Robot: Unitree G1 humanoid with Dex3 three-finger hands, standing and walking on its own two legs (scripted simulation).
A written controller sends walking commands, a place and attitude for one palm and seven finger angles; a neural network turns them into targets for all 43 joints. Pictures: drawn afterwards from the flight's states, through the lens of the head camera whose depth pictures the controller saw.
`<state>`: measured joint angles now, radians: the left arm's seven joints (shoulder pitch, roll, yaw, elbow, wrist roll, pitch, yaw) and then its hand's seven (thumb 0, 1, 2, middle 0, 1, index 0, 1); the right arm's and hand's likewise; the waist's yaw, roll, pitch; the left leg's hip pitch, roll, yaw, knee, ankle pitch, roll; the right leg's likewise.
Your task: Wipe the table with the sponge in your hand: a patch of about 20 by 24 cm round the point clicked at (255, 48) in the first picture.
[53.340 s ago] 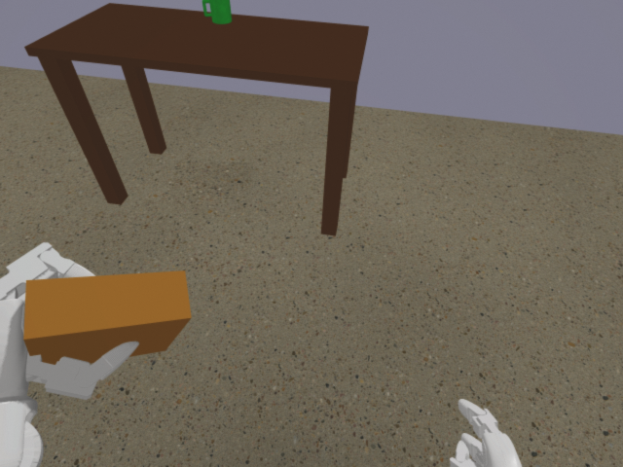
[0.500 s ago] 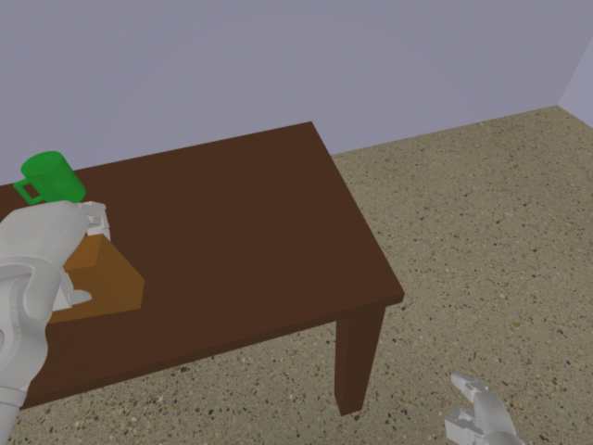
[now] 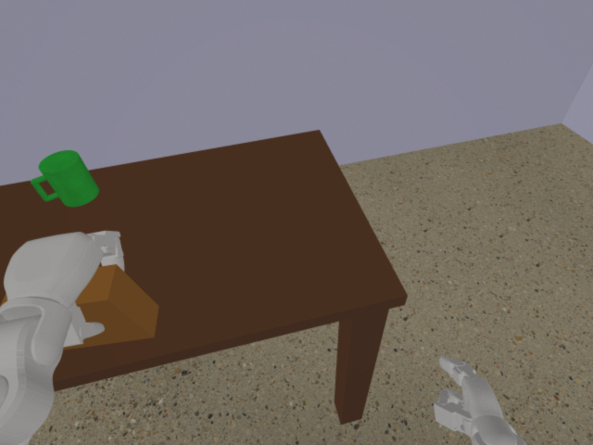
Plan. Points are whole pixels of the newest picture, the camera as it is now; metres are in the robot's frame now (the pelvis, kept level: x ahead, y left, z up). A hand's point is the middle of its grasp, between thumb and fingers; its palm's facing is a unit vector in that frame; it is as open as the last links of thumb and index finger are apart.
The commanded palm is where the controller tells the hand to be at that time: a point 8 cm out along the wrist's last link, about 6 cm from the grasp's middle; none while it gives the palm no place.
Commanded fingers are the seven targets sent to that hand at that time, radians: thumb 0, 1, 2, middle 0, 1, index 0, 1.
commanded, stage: bring the sponge back beside the body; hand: left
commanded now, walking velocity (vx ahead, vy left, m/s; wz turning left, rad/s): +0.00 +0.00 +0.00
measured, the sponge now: (96, 316) +0.22 +0.32 +0.06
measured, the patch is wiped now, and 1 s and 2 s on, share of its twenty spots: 1.00 1.00 1.00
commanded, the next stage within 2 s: step back with the hand held close in 0.84 s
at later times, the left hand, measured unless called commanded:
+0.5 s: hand (90, 341) +0.17 +0.27 +0.12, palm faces +0.09 -0.09 -0.99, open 9.0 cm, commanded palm +0.14 +0.27 +0.18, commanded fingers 0.00 0.10 1.30 -1.20 -1.60 -1.20 -1.60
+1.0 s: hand (123, 335) +0.18 +0.23 +0.11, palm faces +0.13 -0.27 -0.96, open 9.0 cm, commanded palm +0.15 +0.24 +0.17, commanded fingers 0.00 0.10 1.30 -1.20 -1.60 -1.20 -1.60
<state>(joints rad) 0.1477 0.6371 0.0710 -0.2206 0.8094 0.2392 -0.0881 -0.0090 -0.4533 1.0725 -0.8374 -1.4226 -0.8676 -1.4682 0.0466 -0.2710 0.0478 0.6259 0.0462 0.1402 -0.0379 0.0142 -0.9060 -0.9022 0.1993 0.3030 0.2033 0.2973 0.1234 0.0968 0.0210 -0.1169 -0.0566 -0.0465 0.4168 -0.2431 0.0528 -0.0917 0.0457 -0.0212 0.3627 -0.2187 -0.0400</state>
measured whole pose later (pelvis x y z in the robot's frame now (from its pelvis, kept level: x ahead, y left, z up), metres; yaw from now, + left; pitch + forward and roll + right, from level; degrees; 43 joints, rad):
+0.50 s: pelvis -0.02 -0.01 +0.00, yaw -2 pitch -6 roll +0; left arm 0.34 0.56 0.02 -0.38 0.83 0.30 0.00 -0.01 -0.45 1.07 -0.84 -1.42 -0.87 -1.47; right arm 0.05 -0.26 0.04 0.63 0.04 0.12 -0.03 0.02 -0.91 -0.90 0.20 0.30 0.20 0.30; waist 0.14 0.11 0.01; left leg -0.09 -0.04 -0.02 0.43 -0.23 0.04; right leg -0.09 0.06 0.00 0.40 -0.21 -0.05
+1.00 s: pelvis -0.02 -0.04 +0.00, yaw -2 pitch -5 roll +0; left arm 0.33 0.52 0.05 -0.37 0.65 0.34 0.02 -0.01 -0.46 1.07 -0.84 -1.42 -0.87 -1.47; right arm 0.06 -0.28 0.03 0.61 0.04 0.12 -0.04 0.02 -0.91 -0.90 0.20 0.30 0.20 0.30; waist 0.12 0.12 0.01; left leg -0.11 -0.01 -0.03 0.45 -0.25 0.01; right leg -0.10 0.09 -0.01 0.41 -0.22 -0.09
